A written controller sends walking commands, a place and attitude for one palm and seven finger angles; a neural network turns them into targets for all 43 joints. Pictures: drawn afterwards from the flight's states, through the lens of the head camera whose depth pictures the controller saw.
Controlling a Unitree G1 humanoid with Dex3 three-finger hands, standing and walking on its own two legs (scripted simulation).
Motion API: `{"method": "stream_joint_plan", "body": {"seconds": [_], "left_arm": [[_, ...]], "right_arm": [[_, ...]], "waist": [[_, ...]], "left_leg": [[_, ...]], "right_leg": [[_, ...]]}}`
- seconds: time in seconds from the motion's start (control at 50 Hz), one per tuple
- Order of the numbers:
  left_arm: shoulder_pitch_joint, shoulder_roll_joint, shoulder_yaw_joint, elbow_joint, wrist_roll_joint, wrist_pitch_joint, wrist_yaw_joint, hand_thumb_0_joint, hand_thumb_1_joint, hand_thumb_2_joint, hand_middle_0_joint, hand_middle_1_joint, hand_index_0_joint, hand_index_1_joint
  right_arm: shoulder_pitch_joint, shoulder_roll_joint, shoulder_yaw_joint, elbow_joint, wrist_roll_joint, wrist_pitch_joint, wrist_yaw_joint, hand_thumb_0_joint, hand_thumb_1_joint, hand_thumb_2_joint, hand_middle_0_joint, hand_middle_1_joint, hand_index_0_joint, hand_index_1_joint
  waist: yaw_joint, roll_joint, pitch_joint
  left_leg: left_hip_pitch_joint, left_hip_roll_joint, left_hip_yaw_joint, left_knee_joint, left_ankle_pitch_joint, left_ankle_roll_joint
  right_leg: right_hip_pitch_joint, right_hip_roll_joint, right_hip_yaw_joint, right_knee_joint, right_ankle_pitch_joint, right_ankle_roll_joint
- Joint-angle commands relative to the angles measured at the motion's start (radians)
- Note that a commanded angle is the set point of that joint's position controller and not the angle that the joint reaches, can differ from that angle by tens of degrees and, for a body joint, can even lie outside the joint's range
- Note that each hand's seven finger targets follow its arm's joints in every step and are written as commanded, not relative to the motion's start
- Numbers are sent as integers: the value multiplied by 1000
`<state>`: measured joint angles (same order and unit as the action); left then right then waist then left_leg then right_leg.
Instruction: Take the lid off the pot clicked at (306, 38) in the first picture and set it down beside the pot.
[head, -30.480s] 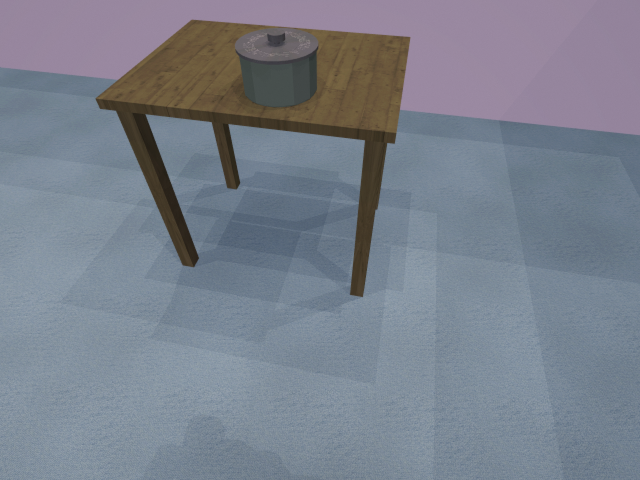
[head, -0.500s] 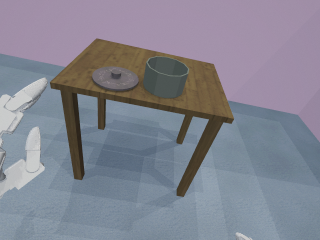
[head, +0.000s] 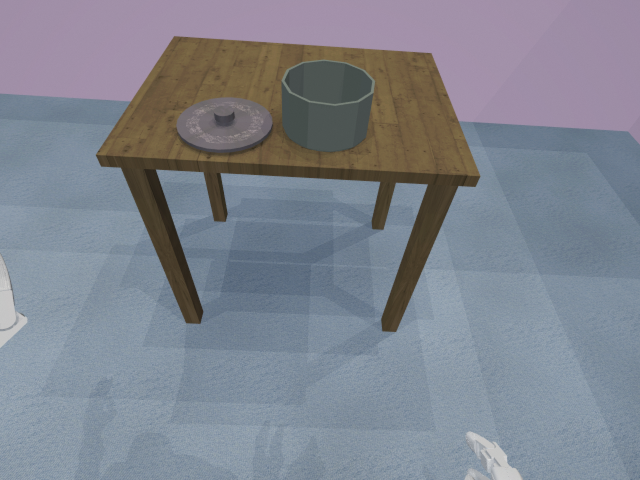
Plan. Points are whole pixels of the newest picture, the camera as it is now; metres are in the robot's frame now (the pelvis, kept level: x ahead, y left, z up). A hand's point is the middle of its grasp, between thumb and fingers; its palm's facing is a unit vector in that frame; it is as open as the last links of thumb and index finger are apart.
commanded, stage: stop stepping back and stand still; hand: left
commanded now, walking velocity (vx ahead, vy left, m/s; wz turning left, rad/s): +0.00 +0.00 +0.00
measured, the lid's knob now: (224, 114) +0.83 +0.25 +0.00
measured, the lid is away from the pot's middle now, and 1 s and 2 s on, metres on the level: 0.23 0.23 0.23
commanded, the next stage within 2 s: let the arm hang, fingers relaxed in 1.14 s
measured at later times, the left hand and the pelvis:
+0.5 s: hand out of the picture +0.06 +0.20 -0.18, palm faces +0.08 -0.96 -0.27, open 7.1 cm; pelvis +0.07 -0.01 -0.02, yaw +5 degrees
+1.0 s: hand (206, 466) +0.18 +0.17 -0.18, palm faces +0.06 -0.97 -0.22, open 7.3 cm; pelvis +0.12 -0.01 -0.01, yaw +2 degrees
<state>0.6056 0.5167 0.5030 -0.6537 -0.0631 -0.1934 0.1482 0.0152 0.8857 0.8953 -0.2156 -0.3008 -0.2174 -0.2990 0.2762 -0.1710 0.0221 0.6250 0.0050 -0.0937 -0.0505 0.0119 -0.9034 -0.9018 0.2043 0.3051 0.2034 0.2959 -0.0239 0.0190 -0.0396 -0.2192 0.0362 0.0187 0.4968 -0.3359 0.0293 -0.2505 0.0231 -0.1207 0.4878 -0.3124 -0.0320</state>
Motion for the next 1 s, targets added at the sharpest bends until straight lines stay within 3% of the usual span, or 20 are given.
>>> {"method": "stream_joint_plan", "body": {"seconds": [0.0, 0.02, 0.04, 0.06, 0.1, 0.18, 0.22, 0.24, 0.26, 0.32, 0.36, 0.4, 0.5, 0.56, 0.6, 0.64, 0.68, 0.74, 0.84, 0.98], "left_arm": [[-70, -122, -360, 654, 106, 97, -119, 0, 900, 900, -200, -300, -200, -300], [-89, -133, -330, 700, 127, 165, -138, 0, 900, 900, -200, -300, -200, -300], [-103, -120, -315, 718, 128, 178, -147, 0, 900, 900, -200, -300, -200, -300], [-147, -152, -332, 752, 121, 174, -137, 0, 900, 900, -200, -300, -200, -300], [-221, -136, -351, 864, 115, 176, -131, 0, 900, 900, -200, -300, -200, -300], [-339, -106, -401, 1085, 97, 187, -136, 0, 900, 900, -200, -300, -200, -300], [-335, -183, -430, 1149, 79, 197, -153, 0, 900, 900, -200, -300, -200, -300], [-361, -187, -444, 1187, 68, 195, -151, 0, 900, 900, -200, -300, -200, -300], [-371, -174, -452, 1222, 68, 194, -150, 0, 900, 900, -200, -300, -200, -300], [-316, -209, -435, 1353, 74, 192, -159, 0, 900, 900, -200, -300, -200, -300], [-200, -158, -434, 1449, 71, 175, -157, 0, 900, 900, -200, -300, -200, -300], [-204, -112, -436, 1489, 74, 158, -134, 0, 900, 900, -200, -300, -200, -300], [-285, -171, -439, 1563, 87, 167, -111, 0, 900, 900, -200, -300, -200, -300], [-272, -198, -445, 1597, 66, 170, -109, 0, 900, 900, -200, -300, -200, -300], [-249, -259, -460, 1584, 55, 173, -108, 0, 900, 900, -200, -300, -200, -300], [-289, -283, -468, 1596, 58, 184, -106, 0, 900, 900, -200, -300, -200, -300], [-310, -278, -466, 1614, 60, 190, -116, 0, 900, 900, -200, -300, -200, -300], [-255, -228, -455, 1652, 68, 175, -107, 0, 900, 900, -200, -300, -200, -300], [-277, -229, -448, 1668, 71, 168, -95, 0, 900, 900, -200, -300, -200, -300], [-320, -227, -438, 1646, 67, 178, -96, 0, 900, 900, -200, -300, -200, -300]], "right_arm": [[-94, -229, -109, -16, 33, -82, 69, 0, -900, -900, 200, 300, 200, 300], [-35, -162, -93, -25, 32, -21, 68, 0, -900, -900, 200, 300, 200, 300], [13, -147, -86, -28, 25, 20, 69, 0, -900, -900, 200, 300, 200, 300], [16, -155, -92, -20, 7, 43, 69, 0, -900, -900, 200, 300, 200, 300], [-36, -164, -93, -32, -13, 52, 74, 0, -900, -900, 200, 300, 200, 300], [2, -152, -97, 10, -41, 89, 67, 0, -900, -900, 200, 300, 200, 300], [88, -247, -109, 50, -50, 80, 57, 0, -900, -900, 200, 300, 200, 300], [102, -283, -113, 61, -50, 79, 46, 0, -900, -900, 200, 300, 200, 300], [87, -294, -115, 77, -50, 82, 43, 0, -900, -900, 200, 300, 200, 300], [5, -243, -99, 112, -47, 75, 25, 0, -900, -900, 200, 300, 200, 300], [9, -182, -86, 138, -27, 79, 22, 0, -900, -900, 200, 300, 200, 300], [6, -105, -82, 129, -9, 84, 30, 0, -900, -900, 200, 300, 200, 300], [28, -76, -89, 225, -11, 95, 41, 0, -900, -900, 200, 300, 200, 300], [123, -73, -86, 292, -12, 84, 40, 0, -900, -900, 200, 300, 200, 300], [168, -149, -101, 311, -20, 77, 18, 0, -900, -900, 200, 300, 200, 300], [140, -143, -91, 332, -27, 85, 10, 0, -900, -900, 200, 300, 200, 300], [100, -120, -88, 340, -24, 89, 7, 0, -900, -900, 200, 300, 200, 300], [54, -76, -87, 328, -11, 90, 10, 0, -900, -900, 200, 300, 200, 300], [50, -49, -87, 358, -13, 97, 16, 0, -900, -900, 200, 300, 200, 300], [87, -61, -93, 384, -17, 93, 8, 0, -900, -900, 200, 300, 200, 300]], "waist": [[-19, -188, -97], [-10, -243, -88], [-20, -205, -80], [7, -366, -86], [22, -385, -40], [-44, -141, 78], [-48, 274, 71], [-44, 335, 65], [-37, 231, 61], [20, 376, -3], [50, 154, -132], [33, -192, -63], [7, -198, 77], [-24, -132, 3], [-18, 121, -75], [-5, 156, -6], [6, 145, 27], [18, -36, -15], [10, -146, 28], [0, 16, -14]], "left_leg": [[-399, 63, -14, 343, 40, -25], [-377, 47, -31, 415, -241, -33], [-324, 12, 5, 410, -267, -28], [-367, 5, 2, 478, -285, -17], [-400, 19, -4, 519, -320, -4], [-121, -19, 71, 158, 29, -23], [31, 195, -310, -21, 415, 104], [25, 292, -455, -130, 523, 200], [-23, 286, -384, -145, 428, 199], [-52, 201, -222, -42, 472, 110], [-57, 85, -56, 183, 430, 13], [-280, -10, 19, 370, -141, -49], [-269, 9, 14, 277, -183, -27], [9, 8, 5, -44, 329, 1], [267, 225, -212, 6, 858, 135], [224, 256, -197, -51, 966, 165], [185, 202, -132, -52, 865, 110], [83, 70, 3, 48, 522, -4], [0, 32, 50, 41, 317, -24], [145, 65, 45, 35, 586, -4]], "right_leg": [[351, -419, 268, 33, 677, -138], [238, -451, 290, 45, 677, -194], [130, -394, 243, 57, 567, -179], [139, -338, 236, 39, 493, -190], [119, -361, 232, 41, 496, -179], [-58, -278, 155, 112, 532, -86], [-282, -73, 22, 393, 95, 42], [-293, -24, 67, 499, -295, 45], [-229, -37, 119, 517, -353, 20], [-115, -46, 96, 305, -234, 22], [124, -76, 172, 47, 181, 6], [222, -337, 486, -92, 630, -125], [203, -268, 318, -61, 801, -153], [164, -151, 182, 98, 778, -33], [-80, -67, 96, 236, 267, 41], [-97, -38, 116, 217, -194, 35], [-41, -48, 99, 96, -100, 33], [143, -141, 198, -20, 558, -14], [235, -175, 215, -9, 905, -24], [163, -130, 160, 16, 738, -8]]}}
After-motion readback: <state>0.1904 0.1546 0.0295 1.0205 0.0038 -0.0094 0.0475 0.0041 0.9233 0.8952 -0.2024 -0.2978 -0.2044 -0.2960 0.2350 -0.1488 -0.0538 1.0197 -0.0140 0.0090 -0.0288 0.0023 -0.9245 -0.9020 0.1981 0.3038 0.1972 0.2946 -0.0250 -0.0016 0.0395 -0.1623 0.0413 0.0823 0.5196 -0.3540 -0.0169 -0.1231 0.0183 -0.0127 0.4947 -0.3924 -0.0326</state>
